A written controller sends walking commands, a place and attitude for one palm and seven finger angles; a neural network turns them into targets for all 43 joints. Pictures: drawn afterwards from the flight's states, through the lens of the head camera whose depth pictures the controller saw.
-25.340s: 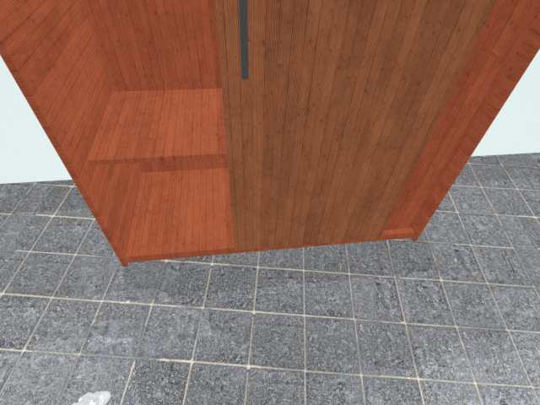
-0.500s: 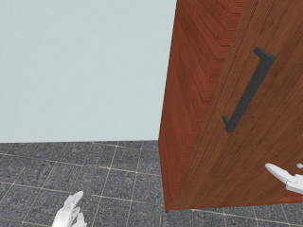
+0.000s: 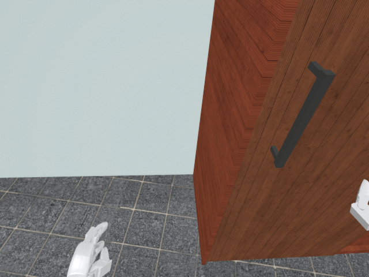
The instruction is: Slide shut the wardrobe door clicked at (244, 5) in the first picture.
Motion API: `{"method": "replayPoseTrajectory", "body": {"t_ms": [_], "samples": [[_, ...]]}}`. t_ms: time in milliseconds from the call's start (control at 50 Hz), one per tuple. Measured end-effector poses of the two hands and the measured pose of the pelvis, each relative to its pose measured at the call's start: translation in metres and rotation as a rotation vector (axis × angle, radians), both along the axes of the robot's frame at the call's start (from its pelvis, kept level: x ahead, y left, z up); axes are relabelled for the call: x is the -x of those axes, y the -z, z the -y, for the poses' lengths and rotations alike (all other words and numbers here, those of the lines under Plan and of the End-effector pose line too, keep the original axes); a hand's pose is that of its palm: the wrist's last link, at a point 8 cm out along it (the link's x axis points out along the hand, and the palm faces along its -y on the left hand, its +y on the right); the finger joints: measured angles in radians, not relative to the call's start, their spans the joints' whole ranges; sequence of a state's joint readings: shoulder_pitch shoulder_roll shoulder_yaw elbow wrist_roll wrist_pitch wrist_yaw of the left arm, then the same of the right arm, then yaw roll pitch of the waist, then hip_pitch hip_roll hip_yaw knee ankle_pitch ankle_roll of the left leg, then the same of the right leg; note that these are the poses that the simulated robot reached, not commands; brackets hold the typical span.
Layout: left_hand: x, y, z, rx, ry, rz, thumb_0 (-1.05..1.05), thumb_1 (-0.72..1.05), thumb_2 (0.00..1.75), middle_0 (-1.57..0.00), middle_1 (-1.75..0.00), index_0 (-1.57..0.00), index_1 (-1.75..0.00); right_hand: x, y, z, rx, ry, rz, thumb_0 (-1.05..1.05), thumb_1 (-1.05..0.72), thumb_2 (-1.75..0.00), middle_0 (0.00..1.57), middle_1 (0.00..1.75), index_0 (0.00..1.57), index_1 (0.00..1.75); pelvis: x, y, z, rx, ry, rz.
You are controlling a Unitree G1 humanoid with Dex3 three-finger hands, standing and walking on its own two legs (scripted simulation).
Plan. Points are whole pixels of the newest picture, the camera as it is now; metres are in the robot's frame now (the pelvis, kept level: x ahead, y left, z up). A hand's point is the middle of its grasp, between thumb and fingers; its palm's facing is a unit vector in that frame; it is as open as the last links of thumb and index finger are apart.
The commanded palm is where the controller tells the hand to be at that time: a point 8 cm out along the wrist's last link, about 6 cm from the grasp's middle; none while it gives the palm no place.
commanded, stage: draw the hand back to the body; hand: right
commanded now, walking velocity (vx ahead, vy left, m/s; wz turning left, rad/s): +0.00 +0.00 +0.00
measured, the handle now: (294, 121) +0.35 -0.22 +0.21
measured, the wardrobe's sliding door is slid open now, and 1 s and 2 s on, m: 0.00 0.00 0.00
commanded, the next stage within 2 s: step back with the hand held close in 0.20 s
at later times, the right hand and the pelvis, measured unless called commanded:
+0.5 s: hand (354, 199) +0.20 -0.27 +0.17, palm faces +0.48 +0.76 -0.44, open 7.4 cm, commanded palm +0.13 -0.30 +0.18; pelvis -0.02 +0.00 +0.00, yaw +1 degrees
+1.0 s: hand out of the picture +0.11 -0.28 +0.16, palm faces +0.51 +0.72 -0.47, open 7.4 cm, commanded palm +0.04 -0.31 +0.18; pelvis -0.10 -0.01 -0.02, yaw +0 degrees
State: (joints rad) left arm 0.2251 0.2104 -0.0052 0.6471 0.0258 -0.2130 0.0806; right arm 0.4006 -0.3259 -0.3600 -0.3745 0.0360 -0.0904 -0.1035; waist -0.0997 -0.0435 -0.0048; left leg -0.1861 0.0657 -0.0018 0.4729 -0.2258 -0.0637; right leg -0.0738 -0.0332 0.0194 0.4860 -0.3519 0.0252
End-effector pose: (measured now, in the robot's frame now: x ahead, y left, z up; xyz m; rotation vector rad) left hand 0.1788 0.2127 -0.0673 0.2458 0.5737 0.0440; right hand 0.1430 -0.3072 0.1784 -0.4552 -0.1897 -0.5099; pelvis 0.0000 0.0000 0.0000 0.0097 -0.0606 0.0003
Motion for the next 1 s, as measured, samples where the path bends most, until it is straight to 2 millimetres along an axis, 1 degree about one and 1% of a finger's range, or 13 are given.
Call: {"method": "replayPoseTrajectory", "body": {"t_ms": [140, 360, 440, 500, 560, 660, 800, 900, 1000], "samples": [[0.002, 0.002, 0.0, 0.004, 0.0, -0.011, 0.01, 0.9, 0.9, -0.21, -0.3, -0.2, -0.3, -0.001, -0.002, -0.001, 0.002, 0.004, 0.004, 0.02, -0.87, -0.89, 0.21, 0.31, 0.21, 0.32, 0.0, 0.0, -0.001, 0.0, 0.001, 0.0], [0.011, 0.006, -0.007, 0.007, -0.02, -0.029, 0.01, 0.9, 0.9, -0.21, -0.3, -0.2, -0.3, -0.001, -0.004, -0.005, 0.016, -0.003, 0.008, 0.02, -0.89, -0.9, 0.21, 0.3, 0.21, 0.31, 0.002, 0.0, -0.004, -0.001, -0.002, 0.0], [0.016, 0.007, -0.011, -0.002, -0.039, -0.06, 0.01, 0.9, 0.9, -0.21, -0.3, -0.2, -0.3, -0.006, -0.011, 0.002, 0.071, -0.01, 0.036, 0.02, -0.88, -0.9, 0.21, 0.3, 0.21, 0.31, 0.01, 0.0, -0.002, -0.004, -0.008, -0.038], [0.023, 0.007, -0.016, -0.012, -0.077, -0.076, 0.01, 0.9, 0.9, -0.21, -0.3, -0.2, -0.3, -0.01, -0.007, 0.001, 0.092, -0.047, 0.007, 0.02, -0.89, -0.9, 0.21, 0.3, 0.21, 0.31, 0.016, 0.0, 0.003, 0.005, -0.02, -0.062], [0.034, 0.006, -0.02, -0.019, -0.12, -0.084, 0.01, 0.9, 0.9, -0.21, -0.3, -0.2, -0.3, -0.009, -0.002, -0.003, 0.112, -0.094, -0.035, 0.02, -0.89, -0.9, 0.21, 0.3, 0.21, 0.31, 0.023, 0.001, 0.008, 0.017, -0.031, -0.073], [0.055, 0.007, -0.021, -0.024, -0.162, -0.095, 0.01, 0.9, 0.9, -0.21, -0.3, -0.2, -0.3, 0.005, -0.003, -0.004, 0.161, -0.131, -0.048, 0.02, -0.88, -0.9, 0.22, 0.3, 0.21, 0.31, 0.037, 0.004, 0.011, 0.028, -0.037, -0.073], [0.086, 0.015, -0.019, -0.02, -0.156, -0.105, 0.01, 0.9, 0.9, -0.21, -0.3, -0.2, -0.3, 0.038, -0.011, 0.003, 0.195, -0.088, 0.021, 0.02, -0.88, -0.9, 0.22, 0.3, 0.21, 0.31, 0.063, 0.01, 0.01, 0.03, -0.03, -0.064], [0.109, 0.022, -0.019, -0.022, -0.144, -0.111, 0.01, 0.9, 0.9, -0.21, -0.3, -0.2, -0.3, 0.061, -0.005, 0.004, 0.182, -0.053, 0.052, 0.02, -0.88, -0.9, 0.22, 0.3, 0.21, 0.31, 0.081, 0.014, 0.009, 0.023, -0.019, -0.061], [0.129, 0.026, -0.021, -0.032, -0.134, -0.118, 0.01, 0.9, 0.9, -0.21, -0.3, -0.2, -0.3, 0.079, 0.0, 0.005, 0.176, -0.036, 0.073, 0.02, -0.88, -0.9, 0.22, 0.3, 0.21, 0.31, 0.095, 0.017, 0.008, 0.019, 0.003, -0.054]]}}
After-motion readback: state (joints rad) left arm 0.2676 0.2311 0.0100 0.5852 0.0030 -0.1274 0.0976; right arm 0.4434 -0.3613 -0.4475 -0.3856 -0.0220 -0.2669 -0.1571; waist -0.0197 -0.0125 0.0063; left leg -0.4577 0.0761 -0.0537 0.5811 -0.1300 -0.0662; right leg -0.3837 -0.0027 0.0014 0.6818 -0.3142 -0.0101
